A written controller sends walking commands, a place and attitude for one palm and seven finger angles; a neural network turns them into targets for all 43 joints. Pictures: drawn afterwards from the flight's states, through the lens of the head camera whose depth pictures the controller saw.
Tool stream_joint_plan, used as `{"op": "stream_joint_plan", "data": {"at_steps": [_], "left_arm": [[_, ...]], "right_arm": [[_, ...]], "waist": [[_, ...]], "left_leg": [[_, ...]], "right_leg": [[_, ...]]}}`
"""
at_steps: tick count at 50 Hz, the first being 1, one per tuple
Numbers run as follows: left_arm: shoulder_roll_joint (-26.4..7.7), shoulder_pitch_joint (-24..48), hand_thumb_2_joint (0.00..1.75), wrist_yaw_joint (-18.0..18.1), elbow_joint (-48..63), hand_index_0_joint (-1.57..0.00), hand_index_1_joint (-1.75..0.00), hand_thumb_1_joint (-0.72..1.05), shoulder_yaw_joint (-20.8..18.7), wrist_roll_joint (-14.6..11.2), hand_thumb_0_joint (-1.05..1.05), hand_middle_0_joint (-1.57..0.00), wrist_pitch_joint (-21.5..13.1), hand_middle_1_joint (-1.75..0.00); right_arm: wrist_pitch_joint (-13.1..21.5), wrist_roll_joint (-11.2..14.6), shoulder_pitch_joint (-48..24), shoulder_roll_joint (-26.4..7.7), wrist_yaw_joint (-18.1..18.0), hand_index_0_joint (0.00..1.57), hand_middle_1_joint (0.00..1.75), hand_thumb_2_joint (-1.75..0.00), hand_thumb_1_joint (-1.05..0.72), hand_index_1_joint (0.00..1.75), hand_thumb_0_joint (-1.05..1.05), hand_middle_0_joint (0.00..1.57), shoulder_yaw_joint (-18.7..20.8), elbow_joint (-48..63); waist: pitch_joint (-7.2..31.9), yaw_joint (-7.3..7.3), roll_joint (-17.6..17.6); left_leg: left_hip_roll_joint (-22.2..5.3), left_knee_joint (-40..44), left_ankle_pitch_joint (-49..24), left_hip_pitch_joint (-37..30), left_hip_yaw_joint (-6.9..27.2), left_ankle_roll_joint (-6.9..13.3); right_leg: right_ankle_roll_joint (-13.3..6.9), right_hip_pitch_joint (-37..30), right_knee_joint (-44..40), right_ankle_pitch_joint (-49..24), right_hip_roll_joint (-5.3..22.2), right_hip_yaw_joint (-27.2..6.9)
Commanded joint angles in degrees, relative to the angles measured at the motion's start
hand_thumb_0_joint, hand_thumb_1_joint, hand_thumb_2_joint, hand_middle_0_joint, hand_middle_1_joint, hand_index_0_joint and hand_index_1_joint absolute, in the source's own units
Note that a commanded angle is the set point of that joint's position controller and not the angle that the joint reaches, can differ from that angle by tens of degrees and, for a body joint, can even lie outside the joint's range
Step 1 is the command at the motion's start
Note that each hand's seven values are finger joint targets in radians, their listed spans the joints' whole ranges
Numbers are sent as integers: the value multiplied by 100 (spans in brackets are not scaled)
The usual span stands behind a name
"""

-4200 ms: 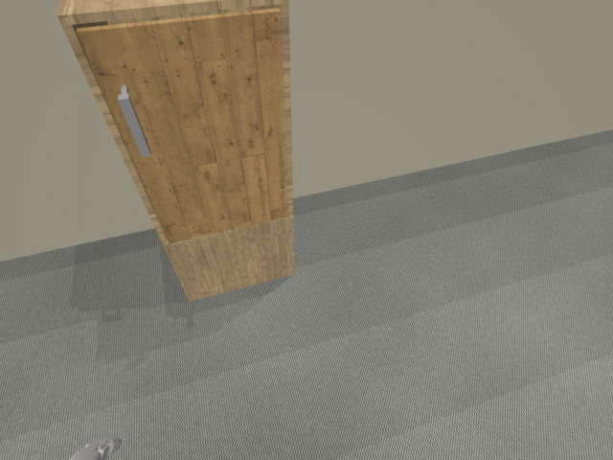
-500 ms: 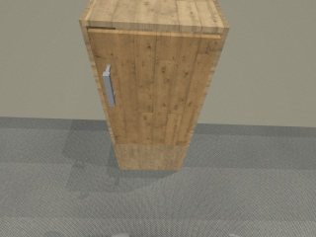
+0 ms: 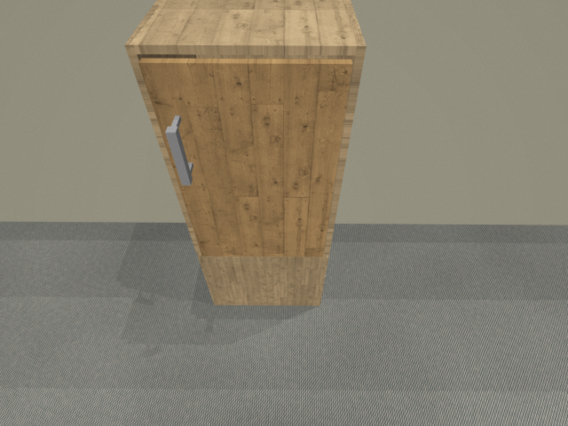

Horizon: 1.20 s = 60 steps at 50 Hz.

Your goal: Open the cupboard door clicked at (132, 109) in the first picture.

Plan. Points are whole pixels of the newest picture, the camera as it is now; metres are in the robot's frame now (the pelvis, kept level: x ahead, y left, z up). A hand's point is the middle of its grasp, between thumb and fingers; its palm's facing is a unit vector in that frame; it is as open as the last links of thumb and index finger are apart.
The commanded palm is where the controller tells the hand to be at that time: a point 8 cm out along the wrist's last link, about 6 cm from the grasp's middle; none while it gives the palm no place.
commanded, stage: come to a stop and stand still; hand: left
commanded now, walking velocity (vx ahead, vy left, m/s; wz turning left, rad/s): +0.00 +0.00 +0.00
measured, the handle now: (182, 151) +0.60 +0.24 +0.03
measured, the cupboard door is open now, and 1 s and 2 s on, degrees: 0 0 0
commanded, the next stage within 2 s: look again from close up in 0.52 s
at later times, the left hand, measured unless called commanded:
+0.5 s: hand out of the picture -0.05 +0.17 -0.17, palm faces +0.05 -0.99 -0.15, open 7.4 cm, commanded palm none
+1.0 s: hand out of the picture +0.03 +0.22 -0.16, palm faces +0.01 -0.97 -0.23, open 7.4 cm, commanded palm none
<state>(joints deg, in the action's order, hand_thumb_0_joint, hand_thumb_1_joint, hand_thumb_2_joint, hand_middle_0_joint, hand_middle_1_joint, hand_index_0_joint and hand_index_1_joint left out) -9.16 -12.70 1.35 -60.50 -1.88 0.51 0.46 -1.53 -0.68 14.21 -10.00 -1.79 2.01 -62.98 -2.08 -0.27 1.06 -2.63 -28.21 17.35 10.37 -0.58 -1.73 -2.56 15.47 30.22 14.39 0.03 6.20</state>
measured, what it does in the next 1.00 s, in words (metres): stands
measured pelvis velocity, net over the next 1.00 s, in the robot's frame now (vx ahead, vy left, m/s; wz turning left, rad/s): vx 0.01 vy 0.04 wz -0.02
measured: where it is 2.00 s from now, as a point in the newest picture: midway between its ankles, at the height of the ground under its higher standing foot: outside the picture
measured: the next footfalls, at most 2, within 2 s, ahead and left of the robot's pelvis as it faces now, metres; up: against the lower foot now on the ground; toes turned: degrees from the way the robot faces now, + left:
none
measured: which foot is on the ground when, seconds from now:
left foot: down 0.00-1.00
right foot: down 0.00-1.00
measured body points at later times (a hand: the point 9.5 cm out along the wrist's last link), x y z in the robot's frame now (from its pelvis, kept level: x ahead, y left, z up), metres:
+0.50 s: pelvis -0.02 +0.01 +0.01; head -0.02 +0.02 +0.46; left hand -0.05 +0.22 -0.16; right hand -0.07 -0.19 -0.15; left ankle -0.02 +0.14 -0.73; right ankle +0.02 -0.09 -0.73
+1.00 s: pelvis +0.01 +0.04 +0.00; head +0.00 +0.02 +0.45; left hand +0.03 +0.27 -0.14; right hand +0.00 -0.17 -0.17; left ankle -0.02 +0.14 -0.73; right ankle +0.02 -0.09 -0.73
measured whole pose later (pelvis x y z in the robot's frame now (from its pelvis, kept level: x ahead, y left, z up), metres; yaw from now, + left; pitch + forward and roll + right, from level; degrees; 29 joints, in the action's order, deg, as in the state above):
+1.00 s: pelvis +0.01 +0.04 +0.00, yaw -1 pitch -1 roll +1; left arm -8.3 -15.5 1.7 -63.2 0.0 0.4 -1.5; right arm 1.6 -0.9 19.3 -8.7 -1.5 -1.4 -61.1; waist -0.3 -0.4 2.5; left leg 1.0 -26.5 17.2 8.0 -3.1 1.5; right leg 0.8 13.7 28.8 13.6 3.4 3.4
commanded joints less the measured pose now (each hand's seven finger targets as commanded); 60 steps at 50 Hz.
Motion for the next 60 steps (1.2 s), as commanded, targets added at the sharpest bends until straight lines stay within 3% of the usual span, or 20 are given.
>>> {"op": "stream_joint_plan", "data": {"at_steps": [1, 3, 5, 9, 13, 30, 31, 32, 33, 35, 37, 38, 39, 41, 44, 45, 49, 60], "left_arm": [[-624, -207, 90, 28, 58, -20, -30, 90, -85, -19, 0, -20, -58, -30], [-632, -236, 90, 18, -49, -20, -30, 90, -75, -22, 0, -20, -47, -30], [-630, -241, 90, 15, -127, -20, -30, 90, -64, -13, 0, -20, -36, -30], [-581, -342, 90, 16, -202, -20, -30, 90, -53, 3, 0, -20, -20, -30], [-500, -491, 90, 24, -214, -20, -30, 90, -57, 14, 0, -20, -27, -30], [-185, -910, 90, 58, -398, -20, -30, 90, 28, 27, 0, -20, -111, -30], [-403, -1350, 90, 292, -529, -20, -30, 90, 106, 67, 0, -20, -199, -30], [-653, -1103, 90, 223, -279, -20, -30, 90, 76, 62, 0, -20, -262, -30], [-695, -877, 90, 188, -146, -20, -30, 90, 44, 76, 0, -20, -293, -30], [-518, -676, 90, 133, -62, -20, -30, 90, 54, 73, 0, -20, -253, -30], [-290, -797, 90, 94, -94, -20, -30, 90, 121, 52, 0, -20, -247, -30], [-243, -835, 90, 86, -121, -20, -30, 90, 139, 45, 0, -20, -252, -30], [-227, -831, 90, 81, -142, -20, -30, 90, 149, 38, 0, -20, -248, -30], [-246, -812, 90, 66, -165, -20, -30, 90, 154, 30, 0, -20, -233, -30], [-304, -772, 90, 69, -170, -20, -30, 90, 149, 9, 0, -20, -237, -30], [-326, -723, 90, 74, -165, -20, -30, 90, 140, 16, 0, -20, -227, -30], [-388, -644, 90, 73, -134, -20, -30, 90, 121, 2, 0, -20, -212, -30], [-476, -549, 90, 80, -146, -20, -30, 90, 88, 14, 0, -20, -237, -30]], "right_arm": [[228, -18, 101, -410, -42, 20, 30, -90, -90, 30, 0, 20, -29, 51], [207, -25, 162, -357, -34, 20, 30, -90, -90, 30, 0, 20, -55, -12], [174, -28, 307, -313, -30, 20, 30, -90, -90, 30, 0, 20, -59, -62], [128, -52, 603, -223, -27, 20, 30, -90, -90, 30, 0, 20, -67, -123], [124, -61, 846, -166, -27, 20, 30, -90, -90, 30, 0, 20, -69, -133], [251, -9, 989, -51, -64, 20, 30, -90, -90, 30, 0, 20, -97, -137], [303, 29, 107, -332, 37, 20, 30, -90, -90, 30, 0, 20, -77, 292], [232, -15, 515, -16, 67, 20, 30, -90, -90, 30, 0, 20, -107, 433], [255, -27, 896, 4, 86, 20, 30, -90, -90, 30, 0, 20, -110, 404], [297, -44, 1189, -24, 88, 20, 30, -90, -90, 30, 0, 20, -129, 410], [348, -30, 1000, -129, 58, 20, 30, -90, -90, 30, 0, 20, -154, 509], [369, -17, 952, -182, 45, 20, 30, -90, -90, 30, 0, 20, -160, 536], [382, -7, 954, -223, 33, 20, 30, -90, -90, 30, 0, 20, -170, 543], [403, -15, 934, -248, 23, 20, 30, -90, -90, 30, 0, 20, -198, 485], [409, -15, 964, -317, 12, 20, 30, -90, -90, 30, 0, 20, -221, 407], [414, -21, 960, -320, 12, 20, 30, -90, -90, 30, 0, 20, -223, 377], [402, -26, 904, -381, 0, 20, 30, -90, -90, 30, 0, 20, -241, 303], [405, -20, 770, -373, -16, 20, 30, -90, -90, 30, 0, 20, -218, 89]], "waist": [[318, 178, 411], [133, 207, 361], [-54, 181, 56], [-442, 118, -94], [-393, 76, -221], [-225, 73, -22], [-459, 367, 275], [121, 1, 224], [386, -170, 99], [141, -216, 281], [-122, -54, 316], [-163, -21, 144], [-229, -8, -37], [-361, 37, 74], [-323, 14, -144], [-361, 23, -29], [-269, 26, -163], [6, 29, -128]], "left_leg": [[-554, 869, -1013, 238, 432, 289], [-455, 1076, -379, 494, 382, 258], [-377, 1150, 52, 558, 332, 243], [-210, 1128, 402, 670, 231, 249], [-178, 1054, 482, 655, 198, 277], [-316, 1094, 28, 536, 315, 320], [-325, -36, -103, 788, -154, 85], [72, -215, 390, 581, -4, 119], [40, -133, 208, 266, -3, 188], [-157, 294, 20, 392, 202, 313], [-357, 734, -64, 872, 532, 426], [-386, 800, -220, 914, 547, 445], [-379, 847, -296, 948, 543, 445], [-353, 971, -458, 941, 510, 438], [-301, 945, -798, 668, 406, 411], [-311, 962, -935, 634, 404, 405], [-299, 949, -1083, 459, 337, 386], [-294, 827, -1574, 76, 246, 350]], "right_leg": [[127, -748, -850, -789, 598, -726], [122, -852, -1000, -427, 590, -774], [119, -758, -1238, 72, 600, -847], [143, -326, -1534, 828, 622, -1001], [158, -133, -1577, 1070, 608, -1021], [141, -234, -1138, -41, 559, -810], [110, -185, -943, -784, 814, -904], [-98, 3, -1271, 806, 1068, -1480], [-216, 286, -1186, 1348, 1070, -1439], [-89, 412, -728, 1019, 703, -884], [-1, -6, -503, 278, 501, -700], [7, -190, -459, -65, 486, -668], [20, -298, -452, -224, 492, -658], [38, -403, -448, -407, 519, -630], [50, -467, -503, -665, 583, -661], [56, -468, -461, -708, 575, -638], [76, -579, -494, -867, 607, -647], [46, -765, -461, -1497, 678, -673]]}}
